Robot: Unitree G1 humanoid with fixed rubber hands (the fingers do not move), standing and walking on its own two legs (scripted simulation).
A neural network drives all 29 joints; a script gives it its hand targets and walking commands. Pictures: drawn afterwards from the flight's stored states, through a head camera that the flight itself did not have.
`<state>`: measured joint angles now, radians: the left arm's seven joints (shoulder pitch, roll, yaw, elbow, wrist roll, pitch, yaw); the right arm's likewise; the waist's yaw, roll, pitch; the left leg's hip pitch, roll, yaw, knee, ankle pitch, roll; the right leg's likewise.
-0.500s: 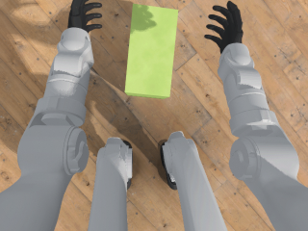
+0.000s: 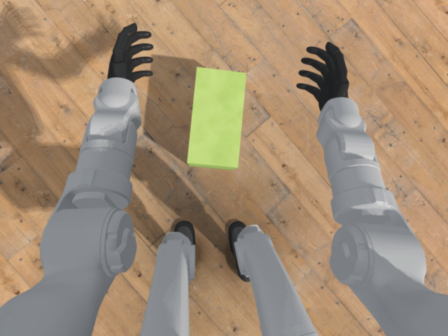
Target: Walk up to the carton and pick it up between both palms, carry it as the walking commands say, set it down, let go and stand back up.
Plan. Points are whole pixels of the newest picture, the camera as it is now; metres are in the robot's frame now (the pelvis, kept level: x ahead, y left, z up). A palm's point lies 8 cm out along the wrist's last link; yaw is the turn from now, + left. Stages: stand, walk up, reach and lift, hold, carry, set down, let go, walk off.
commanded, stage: set down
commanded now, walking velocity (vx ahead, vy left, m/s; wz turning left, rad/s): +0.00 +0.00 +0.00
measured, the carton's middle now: (215, 123) +0.54 -0.05 -0.55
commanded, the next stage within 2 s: let go in 0.18 s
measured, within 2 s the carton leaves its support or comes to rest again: neither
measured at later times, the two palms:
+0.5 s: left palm (97, 122) +0.45 +0.15 -0.05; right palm (366, 120) +0.42 -0.23 -0.04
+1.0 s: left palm out of the picture +0.28 +0.22 +0.05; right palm out of the picture +0.25 -0.24 +0.07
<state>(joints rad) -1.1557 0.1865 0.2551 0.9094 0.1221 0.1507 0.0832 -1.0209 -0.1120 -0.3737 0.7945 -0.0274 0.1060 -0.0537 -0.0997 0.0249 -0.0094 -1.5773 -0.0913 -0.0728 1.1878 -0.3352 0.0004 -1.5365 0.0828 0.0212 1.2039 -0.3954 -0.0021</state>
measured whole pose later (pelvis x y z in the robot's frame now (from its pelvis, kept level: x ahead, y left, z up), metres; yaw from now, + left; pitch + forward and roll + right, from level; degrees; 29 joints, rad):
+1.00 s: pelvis +0.09 -0.01 +0.14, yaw +0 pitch +7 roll +0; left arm 0.13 0.20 0.07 0.50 0.02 0.01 -0.03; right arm 0.19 -0.20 -0.04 0.44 0.01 0.01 0.07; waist -0.03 -0.03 0.04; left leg -0.35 -0.05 -0.07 0.45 -0.22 0.02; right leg -0.31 0.07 0.09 0.45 -0.26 -0.03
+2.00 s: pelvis +0.11 +0.00 +0.14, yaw +0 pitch +0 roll +0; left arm 0.20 0.33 0.04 0.76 0.03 0.01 0.03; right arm 0.15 -0.34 -0.02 0.76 -0.03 0.00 -0.02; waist 0.00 0.01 0.01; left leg -0.18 -0.06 -0.08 0.49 -0.30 0.03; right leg -0.13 0.07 0.08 0.47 -0.33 -0.03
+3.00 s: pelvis +0.08 +0.00 +0.15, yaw +0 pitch -2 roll +0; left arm 0.14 0.37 0.01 1.00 0.02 -0.01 0.02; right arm 0.13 -0.38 0.00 1.01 -0.02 -0.02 -0.02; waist 0.00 0.00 0.03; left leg -0.11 -0.05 -0.08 0.35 -0.19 0.02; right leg -0.07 0.06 0.09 0.34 -0.22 -0.03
